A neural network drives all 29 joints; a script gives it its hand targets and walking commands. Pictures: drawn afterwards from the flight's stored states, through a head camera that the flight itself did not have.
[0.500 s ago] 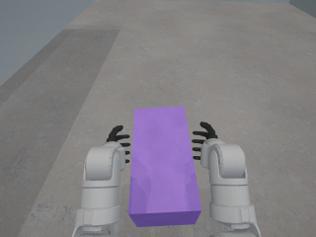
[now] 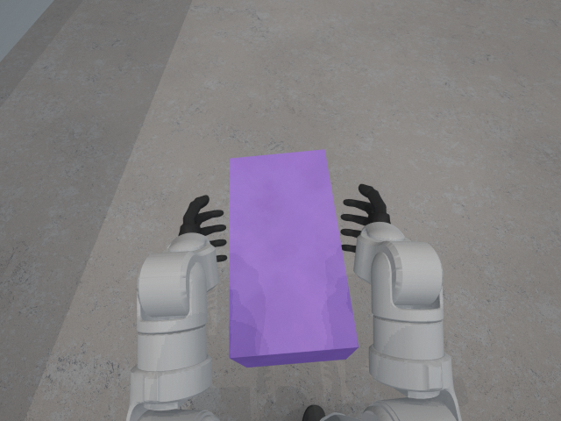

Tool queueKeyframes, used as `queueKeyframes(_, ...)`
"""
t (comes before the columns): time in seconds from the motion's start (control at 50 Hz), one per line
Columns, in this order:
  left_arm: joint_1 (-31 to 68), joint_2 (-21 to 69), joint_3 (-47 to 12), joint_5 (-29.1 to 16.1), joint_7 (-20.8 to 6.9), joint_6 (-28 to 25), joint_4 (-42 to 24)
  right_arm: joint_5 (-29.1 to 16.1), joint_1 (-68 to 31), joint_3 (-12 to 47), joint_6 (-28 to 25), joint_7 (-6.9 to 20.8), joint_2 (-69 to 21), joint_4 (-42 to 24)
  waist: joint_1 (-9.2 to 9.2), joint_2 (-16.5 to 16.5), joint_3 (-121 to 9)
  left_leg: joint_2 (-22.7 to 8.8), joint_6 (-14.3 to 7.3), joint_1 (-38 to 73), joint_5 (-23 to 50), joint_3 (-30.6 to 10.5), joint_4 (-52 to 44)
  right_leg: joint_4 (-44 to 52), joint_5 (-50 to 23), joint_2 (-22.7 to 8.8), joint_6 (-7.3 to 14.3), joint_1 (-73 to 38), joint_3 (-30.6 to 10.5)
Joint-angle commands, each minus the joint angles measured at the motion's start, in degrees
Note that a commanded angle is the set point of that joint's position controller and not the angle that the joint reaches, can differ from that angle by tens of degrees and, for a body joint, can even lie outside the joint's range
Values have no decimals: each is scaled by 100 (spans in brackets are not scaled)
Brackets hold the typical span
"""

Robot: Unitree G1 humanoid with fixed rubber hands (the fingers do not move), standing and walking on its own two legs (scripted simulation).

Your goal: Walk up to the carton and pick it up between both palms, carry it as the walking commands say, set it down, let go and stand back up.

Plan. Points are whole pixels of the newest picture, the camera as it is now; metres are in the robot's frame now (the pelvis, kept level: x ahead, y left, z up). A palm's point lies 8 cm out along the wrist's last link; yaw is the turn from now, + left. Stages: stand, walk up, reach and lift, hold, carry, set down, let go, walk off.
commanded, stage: carry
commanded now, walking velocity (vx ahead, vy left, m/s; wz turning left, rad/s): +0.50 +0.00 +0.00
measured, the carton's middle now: (286, 256) +0.35 +0.01 -0.02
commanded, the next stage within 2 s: none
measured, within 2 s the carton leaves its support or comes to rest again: neither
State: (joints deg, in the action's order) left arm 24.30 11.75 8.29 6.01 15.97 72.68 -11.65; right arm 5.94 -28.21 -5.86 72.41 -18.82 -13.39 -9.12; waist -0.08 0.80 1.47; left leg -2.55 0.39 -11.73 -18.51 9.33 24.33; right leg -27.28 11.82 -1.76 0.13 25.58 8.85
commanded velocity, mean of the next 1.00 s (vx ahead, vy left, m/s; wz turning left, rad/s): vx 0.50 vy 0.00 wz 0.00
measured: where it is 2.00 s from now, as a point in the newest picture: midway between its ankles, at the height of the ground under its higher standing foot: (273, 184)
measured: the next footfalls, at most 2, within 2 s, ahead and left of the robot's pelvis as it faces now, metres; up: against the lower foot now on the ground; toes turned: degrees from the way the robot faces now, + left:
left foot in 0.36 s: +0.35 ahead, +0.12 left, +0.00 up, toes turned +10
right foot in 0.66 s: +0.53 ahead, -0.09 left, +0.00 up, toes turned -9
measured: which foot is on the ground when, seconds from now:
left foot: down 0.00-0.04, up 0.06-0.34, down 0.36-0.72, up 0.74-1.00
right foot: down 0.00-0.36, up 0.38-0.64, down 0.66-1.00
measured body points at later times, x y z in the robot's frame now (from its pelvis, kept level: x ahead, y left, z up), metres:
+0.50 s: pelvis +0.29 +0.02 -0.01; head +0.32 +0.03 +0.44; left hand +0.61 +0.14 +0.06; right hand +0.62 -0.10 +0.07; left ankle +0.31 +0.11 -0.74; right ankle +0.18 -0.07 -0.67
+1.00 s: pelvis +0.56 +0.01 +0.01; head +0.61 +0.01 +0.46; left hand +0.89 +0.13 +0.08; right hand +0.90 -0.11 +0.09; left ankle +0.64 +0.13 -0.71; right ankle +0.49 -0.08 -0.74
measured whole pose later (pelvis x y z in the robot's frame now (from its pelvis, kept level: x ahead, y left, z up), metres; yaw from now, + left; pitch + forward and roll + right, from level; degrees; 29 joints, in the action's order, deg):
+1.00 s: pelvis +0.56 +0.01 +0.01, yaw +0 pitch +5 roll +1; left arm 24.6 11.9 7.8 6.8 13.7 71.0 -8.8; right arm 5.7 -27.0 -7.0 71.1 -19.4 -12.9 -8.7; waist 0.5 0.4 0.9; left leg -2.5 -0.1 -28.9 -12.5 6.2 33.6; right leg -18.9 15.8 -1.9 1.0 8.0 9.4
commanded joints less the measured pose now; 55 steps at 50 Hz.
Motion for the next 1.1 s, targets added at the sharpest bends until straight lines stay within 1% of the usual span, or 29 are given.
queueKeyframes(0.0,3439,5845,-3862,-2480,-1886,-331,-1014,-2269,-2213,3297,-183,2226,-6065,-312,-144,-67,-3838,-650,-51,198,2947,3,1997,685,-851,-739,481,-3571,-940)
queueKeyframes(0.02,3316,5878,-3748,-2238,-1892,-324,-562,-2427,-2888,3465,-89,2268,-6085,-565,-212,1260,-3842,57,150,-1592,781,60,3255,816,-1608,-1750,1157,-4644,-2912)
queueKeyframes(0.04,3033,6034,-3654,-2213,-1932,-267,-359,-2344,-2284,3405,15,2291,-6114,-233,-90,1720,-3824,261,81,-2895,-983,-451,3983,757,-2179,-2169,1476,-5375,-3573)
queueKeyframes(0.08,3376,5968,-3882,-2452,-1947,-350,-874,-2418,-2304,3449,-147,2263,-6188,-338,-163,763,-3535,-79,-23,-3697,-933,-807,3719,352,-4114,-1999,1224,-5931,-2408)
queueKeyframes(0.1,3094,5864,-3717,-2370,-1968,-380,-832,-2563,-2836,3704,-243,2218,-6087,-812,-154,798,-3224,-108,-92,-3715,-619,-715,3356,374,-4681,-1831,910,-5672,-2034)
queueKeyframes(0.14,3502,5986,-3905,-2445,-1920,-396,-1064,-2526,-2686,3617,-230,2234,-6121,-713,-166,394,-2900,-45,-19,-3262,-469,-637,2347,692,-3862,-1703,943,-5200,-1849)
queueKeyframes(0.24,3223,5793,-3833,-2405,-1926,-436,-1310,-2453,-2302,3707,-293,2207,-6057,-854,-129,1030,-2943,327,-29,-2178,583,101,1150,459,-4613,-1273,674,-4687,-688)
queueKeyframes(0.32,3186,5880,-3885,-2304,-1918,-274,-915,-2331,-2227,3482,-105,2272,-6231,-161,101,387,-3002,241,-364,1083,1381,346,-2,-541,-2840,-808,320,-2194,213)
queueKeyframes(0.34,2785,5627,-3764,-2113,-1932,-246,-714,-2292,-1888,3534,-89,2329,-6096,42,267,180,-3388,-505,-694,2351,794,-745,-85,-1849,-2168,-544,125,-1241,340)
queueKeyframes(0.38,3204,5629,-3703,-2249,-2019,-114,-556,-2130,-1905,3329,-59,2322,-5933,487,330,-1780,-3534,-2162,-1925,4008,2910,-3633,-335,-3909,2036,428,-17,1349,-238)
queueKeyframes(0.4,3046,5696,-3876,-2284,-2037,-109,-490,-2262,-2176,3441,-112,2330,-5926,5,278,-1215,-3622,-2278,-2025,3987,3232,-3338,-82,-4562,2131,7,34,1864,-722)
queueKeyframes(0.42,3285,5769,-3860,-2312,-2036,-152,-509,-2211,-2028,3370,-85,2354,-6136,266,297,-477,-3242,-2247,-1927,3679,3327,-3124,-73,-4198,2053,-188,36,2109,-954)
queueKeyframes(0.46,3771,5978,-4085,-2604,-2047,-258,-857,-2396,-2669,3420,-247,2323,-6211,-333,232,-712,-2832,-2039,-1503,2912,3146,-2200,-349,-3045,1590,-488,-65,1919,-810)
queueKeyframes(0.48,3678,6007,-3915,-2568,-2024,-229,-620,-2336,-2370,3283,-203,2326,-6165,-18,208,-1009,-2849,-1854,-1325,2870,3276,-1974,-229,-2362,1565,-411,-40,1813,-738)
queueKeyframes(0.52,3905,5941,-3851,-2617,-1989,-380,-874,-2467,-2863,3322,-303,2301,-6198,-399,193,-586,-2832,-1524,-1046,2058,2252,-1356,-525,-1065,1106,-239,-120,726,-343)
queueKeyframes(0.58,3815,6053,-3867,-2607,-1900,-385,-908,-2325,-2875,3159,-321,2300,-6065,-527,169,-1140,-3325,-1354,-849,1763,2097,-836,-527,-326,-228,9,-12,-245,51)
queueKeyframes(0.64,4090,6159,-4013,-2710,-1913,-317,-838,-2195,-2456,3125,-167,2284,-6076,-192,20,-463,-3275,-756,-428,1261,3333,172,792,678,-785,268,128,-1893,458)
queueKeyframes(0.66,3295,5920,-3847,-2442,-1913,-267,-566,-2295,-2659,3238,-126,2300,-5915,-289,-92,-305,-3323,-586,-202,182,2580,195,1505,596,-555,-412,328,-2959,-441)
queueKeyframes(0.7,2829,6001,-3406,-2091,-1996,-212,318,-2219,-2509,3209,75,2351,-5864,235,-163,1813,-3653,126,17,-2380,-748,-190,3499,828,-1641,-1869,1368,-4872,-3171)
queueKeyframes(0.72,3056,6026,-3505,-2182,-2000,-258,-26,-2498,-3291,3523,-19,2345,-5944,-461,-108,1738,-3655,119,-65,-3082,-1167,-669,4053,671,-3117,-2219,1445,-5179,-3443)
queueKeyframes(0.74,3410,6045,-3573,-2340,-1989,-313,-301,-2563,-3269,3575,-54,2335,-6088,-419,-127,1187,-3466,-37,-55,-3399,-1139,-784,4000,572,-3421,-2071,1339,-5246,-2879)
queueKeyframes(0.76,3588,6033,-3671,-2240,-1961,-325,-572,-2453,-2503,3467,-43,2365,-6303,143,-156,330,-3341,-137,-77,-3417,-890,-861,3702,647,-3517,-2040,1312,-5413,-2528)
queueKeyframes(0.82,3781,6085,-3738,-2459,-1956,-401,-743,-2432,-2393,3294,-146,2419,-6178,233,-135,-106,-3009,-107,-29,-2878,-512,-763,2652,949,-3051,-1698,1012,-4581,-1815)
queueKeyframes(0.96,3005,5997,-3666,-2454,-2039,-357,-338,-2218,-2461,3421,-224,2236,-6045,-363,-74,1391,-2825,236,-63,-1308,961,63,481,785,-3034,-1292,524,-3639,-447)
queueKeyframes(1.0,3318,5812,-3823,-2441,-1964,-410,-1024,-2388,-2614,3442,-210,2260,-6110,-365,35,586,-3203,292,-154,143,1763,281,-623,-160,-2873,-814,276,-3149,160)
queueKeyframes(1.02,3451,5736,-3729,-2359,-1910,-438,-1243,-2490,-2644,3501,-244,2303,-6208,-484,145,538,-3545,122,-345,1467,1552,11,-251,-680,-2862,-714,195,-2387,249)
queueKeyframes(1.04,3140,5650,-3681,-2181,-1883,-340,-959,-2370,-2123,3427,-150,2347,-6121,20,216,10,-3624,-806,-773,2341,1605,-1141,-222,-1672,-1839,-463,-14,-1309,347)
queueKeyframes(1.06,2983,5859,-3669,-2166,-1951,-238,-466,-2209,-2304,3321,-118,2316,-5954,73,238,-1209,-3355,-1776,-1196,3244,3088,-2749,-425,-2784,1384,49,-89,114,53)
queueKeyframes(1.08,3239,5781,-3778,-2267,-1918,-200,-518,-2168,-1975,3145,-90,2361,-5833,404,326,-1686,-3604,-1942,-1814,4434,3687,-3219,-78,-3175,2342,344,-111,1540,-219)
